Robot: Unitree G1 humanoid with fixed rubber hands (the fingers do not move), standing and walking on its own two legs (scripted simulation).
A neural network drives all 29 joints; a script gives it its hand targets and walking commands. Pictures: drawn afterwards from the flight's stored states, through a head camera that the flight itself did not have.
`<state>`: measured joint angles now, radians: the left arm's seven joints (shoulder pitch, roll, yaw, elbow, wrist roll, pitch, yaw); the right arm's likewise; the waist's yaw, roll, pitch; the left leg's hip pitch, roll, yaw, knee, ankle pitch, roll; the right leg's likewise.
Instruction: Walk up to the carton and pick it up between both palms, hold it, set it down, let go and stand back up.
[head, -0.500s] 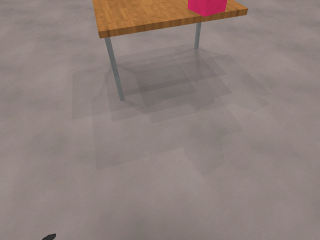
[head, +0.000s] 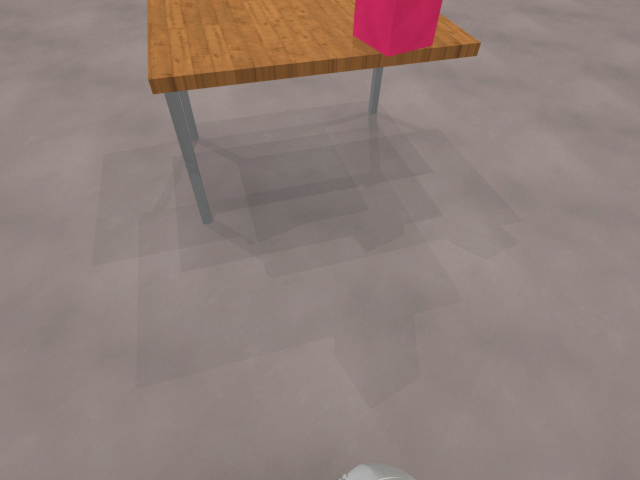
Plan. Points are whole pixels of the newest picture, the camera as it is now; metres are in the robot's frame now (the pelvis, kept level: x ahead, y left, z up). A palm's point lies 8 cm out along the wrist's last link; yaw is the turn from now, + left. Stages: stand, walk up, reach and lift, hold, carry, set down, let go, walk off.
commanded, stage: walk up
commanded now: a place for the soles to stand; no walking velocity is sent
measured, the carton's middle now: (397, 1) +1.50 -0.29 +0.04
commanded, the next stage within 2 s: none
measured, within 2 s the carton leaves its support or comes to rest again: neither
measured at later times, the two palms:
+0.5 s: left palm (230, 410) +0.23 +0.14 -0.08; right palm (620, 361) +0.29 -0.46 -0.09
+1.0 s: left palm (255, 296) +0.43 +0.12 -0.12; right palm (591, 278) +0.44 -0.49 -0.09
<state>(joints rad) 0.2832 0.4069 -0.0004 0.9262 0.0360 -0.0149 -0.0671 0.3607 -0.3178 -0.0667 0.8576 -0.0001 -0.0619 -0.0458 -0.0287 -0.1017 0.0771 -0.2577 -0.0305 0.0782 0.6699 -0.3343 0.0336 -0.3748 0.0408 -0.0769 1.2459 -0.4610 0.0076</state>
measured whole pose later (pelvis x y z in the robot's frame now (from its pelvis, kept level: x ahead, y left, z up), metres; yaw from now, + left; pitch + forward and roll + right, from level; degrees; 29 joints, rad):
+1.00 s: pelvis +0.39 -0.18 +0.00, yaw +6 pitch -5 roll +1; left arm 0.27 0.42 0.00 0.88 0.04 -0.01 -0.06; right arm 0.36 -0.33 -0.06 0.86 0.00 -0.07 -0.05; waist -0.03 -0.08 0.09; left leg -0.26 -0.01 0.06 0.71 -0.37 0.05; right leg -0.45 -0.02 -0.07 1.26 -0.46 -0.03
